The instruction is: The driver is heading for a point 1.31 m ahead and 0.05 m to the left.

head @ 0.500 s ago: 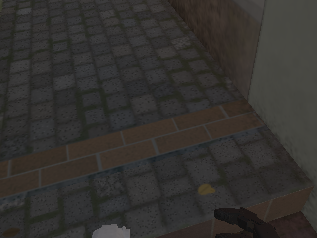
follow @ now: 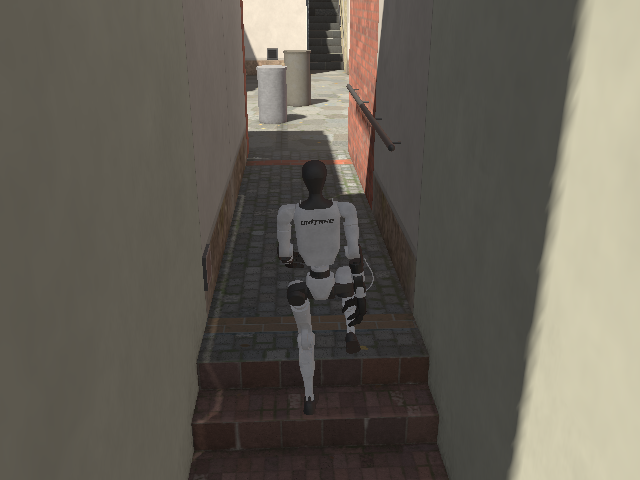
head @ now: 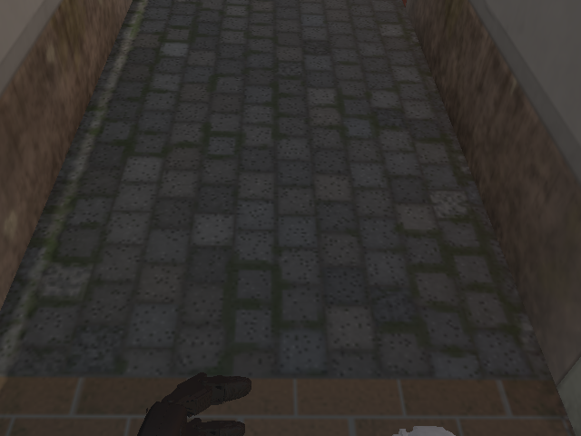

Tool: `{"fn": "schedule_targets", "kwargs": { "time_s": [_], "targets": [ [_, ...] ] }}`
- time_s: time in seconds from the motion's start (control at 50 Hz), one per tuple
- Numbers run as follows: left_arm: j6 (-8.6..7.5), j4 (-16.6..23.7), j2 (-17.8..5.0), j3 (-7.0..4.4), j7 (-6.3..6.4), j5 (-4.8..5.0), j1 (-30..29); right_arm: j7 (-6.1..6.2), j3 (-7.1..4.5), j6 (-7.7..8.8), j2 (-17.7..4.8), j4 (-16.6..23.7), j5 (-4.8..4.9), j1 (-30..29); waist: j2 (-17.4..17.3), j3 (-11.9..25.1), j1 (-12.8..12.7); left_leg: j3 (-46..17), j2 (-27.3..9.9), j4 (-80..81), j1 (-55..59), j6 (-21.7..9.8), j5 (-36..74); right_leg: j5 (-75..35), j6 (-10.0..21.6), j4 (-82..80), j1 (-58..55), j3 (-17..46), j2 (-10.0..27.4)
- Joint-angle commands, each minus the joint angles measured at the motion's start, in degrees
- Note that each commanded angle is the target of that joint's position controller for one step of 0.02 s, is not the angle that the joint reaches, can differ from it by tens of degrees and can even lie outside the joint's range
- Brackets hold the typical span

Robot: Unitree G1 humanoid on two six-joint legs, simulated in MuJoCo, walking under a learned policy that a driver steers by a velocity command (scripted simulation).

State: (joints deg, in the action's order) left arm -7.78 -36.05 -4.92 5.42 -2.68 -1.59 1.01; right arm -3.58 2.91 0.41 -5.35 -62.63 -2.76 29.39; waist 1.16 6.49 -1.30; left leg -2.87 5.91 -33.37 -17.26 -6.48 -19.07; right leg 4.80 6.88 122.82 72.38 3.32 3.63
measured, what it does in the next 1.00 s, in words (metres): climbs: right foot 0.17 m higher, then left foot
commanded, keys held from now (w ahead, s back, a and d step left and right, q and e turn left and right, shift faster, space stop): w+q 0.14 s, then w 0.52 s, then w+e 0.26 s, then e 0.08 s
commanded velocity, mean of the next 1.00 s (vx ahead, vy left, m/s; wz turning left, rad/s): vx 0.49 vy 0.00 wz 0.10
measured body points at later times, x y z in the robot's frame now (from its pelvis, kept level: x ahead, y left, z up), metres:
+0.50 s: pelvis +0.27 +0.00 +0.17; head +0.24 +0.00 +0.62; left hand +0.18 +0.19 +0.01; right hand +0.52 -0.14 +0.11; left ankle +0.34 +0.18 -0.42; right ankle +0.27 -0.13 -0.56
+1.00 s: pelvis +0.50 +0.12 +0.18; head +0.50 +0.13 +0.63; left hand +0.64 +0.38 +0.07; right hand +0.53 -0.13 +0.05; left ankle +0.43 +0.19 -0.56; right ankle +0.64 -0.05 -0.46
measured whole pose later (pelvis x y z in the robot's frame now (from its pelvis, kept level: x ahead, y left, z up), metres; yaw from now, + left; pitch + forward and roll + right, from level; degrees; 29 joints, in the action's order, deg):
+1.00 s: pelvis +0.50 +0.12 +0.18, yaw +4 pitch +3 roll +1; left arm -3.0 -45.5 -13.7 -3.8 -0.4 1.3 9.5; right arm 0.7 -1.9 5.4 -11.2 -51.1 -2.0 23.4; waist 2.4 3.9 2.4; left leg 12.1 0.3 -18.3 -5.7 -2.3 -15.6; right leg 1.7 2.0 64.1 47.2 4.8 5.2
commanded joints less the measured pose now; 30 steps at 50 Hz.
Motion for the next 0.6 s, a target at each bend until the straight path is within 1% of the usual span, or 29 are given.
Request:
{"fn": "schedule_targets", "kwargs": {
  "time_s": [0.02,0.04,0.06,0.08,0.1,0.12,0.14,0.16,0.18,0.2,0.22,0.24,0.26,0.28,0.3,0.32,0.34,0.36,0.38,0.4,0.42,0.44,0.46,0.48,0.5,0.52,0.56,0.58,0.6],
  "targets": [
    [0.21,4.66,4.69,3.10,0.65,0.28,-2.91,1.21,-0.38,1.31,-3.94,3.42,0.38,-1.20,-7.33,-7.92,-0.49,-15.95,-8.46,14.07,-5.72,-2.53,10.68,0.98,-3.03,4.83,9.81,-8.15,1.12],
    [-0.37,6.55,3.99,3.50,0.67,0.41,-7.89,1.91,-0.88,0.82,-5.21,3.60,1.21,1.57,-5.51,-7.18,1.97,-17.25,-8.32,15.04,-3.18,-2.18,9.96,1.32,-4.17,-3.76,10.46,-9.72,1.21],
    [-1.04,8.95,3.96,3.79,0.89,0.41,-13.39,2.76,-1.05,0.26,-4.87,3.26,2.09,5.82,-5.63,-6.54,4.66,-20.21,-9.39,15.34,-0.15,-3.03,12.70,2.50,-5.23,-9.92,11.44,-9.62,1.45],
    [-1.39,11.16,3.05,4.02,1.08,-0.11,-19.11,3.77,-1.75,-0.06,-5.95,4.17,2.51,7.42,-4.83,-5.40,6.57,-20.42,-10.61,21.06,-1.30,-4.68,17.12,4.33,-6.70,-21.20,4.56,-13.73,0.60],
    [-1.50,14.63,4.73,4.68,1.54,-0.93,-25.69,5.43,-2.32,-0.04,-5.51,4.25,3.33,9.86,-6.66,-3.74,7.51,-22.86,-13.43,26.19,-2.61,-6.20,20.06,9.68,-7.36,-29.82,-4.18,-11.98,1.89],
    [-0.83,13.73,3.20,3.63,1.33,0.02,-24.47,5.94,-2.53,0.39,-5.23,4.44,3.25,9.41,-7.15,-1.12,6.26,-19.41,-13.74,29.34,0.11,-6.43,25.53,11.07,-7.19,-38.02,-12.20,-16.40,0.60],
    [-0.88,13.37,0.50,1.46,1.74,0.34,-18.27,6.09,-2.65,1.33,-5.85,4.93,2.94,5.41,-14.70,5.74,-0.28,-14.89,-11.67,26.91,-0.04,-6.51,55.50,15.05,-4.49,-50.17,-33.48,-16.27,-2.85],
    [-0.82,11.31,-5.63,-1.95,2.40,1.29,-8.81,5.77,-3.60,2.79,-10.26,5.33,2.08,5.99,-20.00,13.42,-4.35,-14.18,-13.48,21.15,6.44,-6.96,83.87,18.10,-2.68,-51.02,-45.27,-15.50,-6.48],
    [-0.52,8.25,-12.06,-4.90,2.22,2.02,1.91,5.71,-4.45,3.29,-14.82,6.15,2.39,1.32,-22.49,16.55,-10.44,-12.81,-15.17,11.49,17.61,-6.33,100.26,24.24,-0.36,-56.94,-47.26,-8.96,-6.06],
    [-0.38,4.43,-16.80,-6.81,1.33,2.14,13.55,5.74,-4.99,3.85,-16.14,8.44,1.99,-6.50,-19.49,19.06,-16.12,-12.27,-15.58,-1.29,16.65,-6.39,104.47,26.12,3.17,-61.61,-55.09,1.43,-2.54],
    [-0.11,-1.08,-20.93,-8.15,-0.02,0.23,25.59,4.86,-4.94,4.73,-12.62,9.78,1.79,-6.83,0.06,26.35,-16.66,-10.46,-10.65,-18.80,3.51,-7.40,91.96,31.92,8.96,-74.47,-72.36,21.94,5.34],
    [2.36,-6.07,-21.79,-9.08,1.01,-1.06,28.99,2.39,-3.45,5.28,-2.44,10.47,1.17,-4.34,29.43,27.19,-12.29,-10.42,3.71,-45.26,-18.77,-3.68,18.11,33.42,17.73,-101.70,-84.07,56.58,17.14],
    [3.55,-6.95,-12.42,-7.30,3.08,-0.68,24.47,-0.50,-3.60,5.94,-1.39,10.47,-0.04,-6.97,22.21,17.91,-10.66,-16.61,4.87,-73.19,-29.30,-2.49,9.07,33.26,16.58,-106.17,-75.54,64.99,18.46],
    [3.81,-10.54,-3.43,-4.55,3.55,0.91,21.24,-1.68,-2.54,5.14,1.27,16.63,1.32,-15.65,13.23,1.38,-6.73,-13.03,2.95,-87.45,-39.93,-1.27,4.15,37.08,13.67,-102.90,-61.84,53.11,17.61],
    [3.04,-13.53,2.30,-2.97,3.09,-0.08,17.21,-1.92,-1.54,4.95,0.81,21.92,2.12,-22.18,1.50,-6.58,-2.10,-10.66,0.41,-87.82,-42.07,-3.76,4.19,34.90,9.38,-99.32,-50.35,37.57,14.44],
    [2.14,-15.12,4.21,-2.59,2.64,-0.72,13.77,-1.49,-1.63,4.05,-0.48,22.08,2.24,-18.84,-3.53,-8.77,2.59,-10.97,-1.45,-85.06,-38.87,-5.64,7.63,27.71,4.85,-96.77,-44.77,24.58,11.07],
    [1.74,-16.95,6.19,-2.41,1.77,-0.99,11.85,-0.90,-1.26,3.11,0.16,21.39,3.25,-13.93,-4.69,-9.24,6.34,-11.87,-2.03,-84.50,-37.14,-6.06,8.44,21.99,2.25,-96.43,-42.13,16.11,8.98],
    [1.56,-17.60,6.34,-2.34,0.79,-0.72,11.16,-0.25,-0.66,2.59,0.91,20.64,4.06,-10.02,-4.65,-9.42,8.12,-12.07,-3.01,-82.90,-36.92,-6.01,10.05,14.23,0.67,-97.19,-40.77,9.56,8.12],
    [1.38,-17.80,3.63,-2.84,-0.16,-0.27,10.68,0.57,-0.15,2.25,1.53,20.51,4.79,-7.93,-2.86,-9.98,9.60,-11.36,-4.22,-76.15,-37.66,-5.52,10.70,9.92,-0.43,-98.98,-41.03,3.36,6.78],
    [1.32,-18.02,1.50,-3.16,-0.60,-0.19,10.27,1.46,0.00,1.92,0.82,21.12,4.76,-8.90,-2.17,-10.48,9.96,-10.68,-5.16,-70.00,-38.36,-4.72,13.67,8.45,-0.98,-101.40,-40.10,-0.86,5.58],
    [1.08,-17.13,-1.78,-3.75,-0.10,0.01,9.51,2.02,0.19,2.03,-1.08,22.88,3.71,-11.40,-1.03,-10.78,9.45,-7.95,-6.04,-58.10,-33.79,-2.60,18.40,6.56,0.08,-104.72,-35.79,-5.02,4.38],
    [0.48,-16.74,-4.04,-3.92,0.61,-0.11,9.96,2.31,-0.51,2.29,-3.79,24.18,2.50,-14.28,0.17,-9.16,8.56,-4.97,-6.61,-51.95,-29.85,-0.29,21.12,3.73,1.68,-108.36,-35.07,-6.38,4.15],
    [-0.09,-16.71,-6.90,-4.29,1.44,0.07,11.22,2.40,-1.07,2.41,-5.84,25.06,2.10,-15.39,2.34,-7.33,8.27,-3.16,-8.54,-46.83,-26.59,1.49,23.07,2.79,2.45,-110.76,-36.17,-5.91,4.70],
    [-0.43,-17.03,-9.59,-5.02,2.31,0.74,12.84,2.42,-1.44,2.26,-6.90,25.25,2.27,-16.39,2.82,-5.32,7.62,-0.87,-10.66,-41.05,-24.66,2.54,23.67,2.96,2.41,-112.65,-40.19,-5.86,5.15],
    [-0.59,-17.33,-12.06,-5.75,2.82,1.50,14.68,2.15,-1.70,2.13,-7.28,25.58,2.76,-18.67,2.73,-4.25,5.80,1.09,-12.47,-34.16,-23.04,2.89,23.73,2.42,2.33,-113.89,-45.68,-5.95,5.97],
    [-0.49,-17.88,-13.58,-6.33,3.22,2.24,17.67,1.95,-1.90,1.87,-7.54,26.15,3.29,-22.52,1.78,-4.53,3.19,2.57,-13.20,-27.44,-21.82,3.21,23.65,2.56,2.29,-114.67,-50.26,-5.49,6.76],
    [0.32,-18.21,-14.95,-7.13,3.60,2.89,22.16,1.55,-2.29,2.04,-7.69,26.97,4.76,-29.70,1.57,-7.46,-1.09,4.79,-12.54,-13.75,-19.96,4.39,19.46,5.37,2.78,-115.95,-57.60,-3.85,8.97],
    [1.28,-18.30,-16.19,-7.80,3.47,3.36,23.63,1.54,-2.74,2.27,-8.15,27.19,4.78,-30.72,3.32,-8.96,-2.36,5.53,-11.83,-8.86,-19.38,4.98,16.45,5.72,3.24,-115.96,-61.41,-2.88,10.38],
    [2.00,-18.28,-16.61,-8.26,3.37,3.20,24.54,1.45,-3.20,2.43,-8.33,27.21,4.87,-30.96,3.85,-9.88,-2.66,5.88,-11.25,-5.16,-18.83,4.84,14.07,6.52,3.46,-115.43,-64.56,-2.06,12.17]
  ]
}}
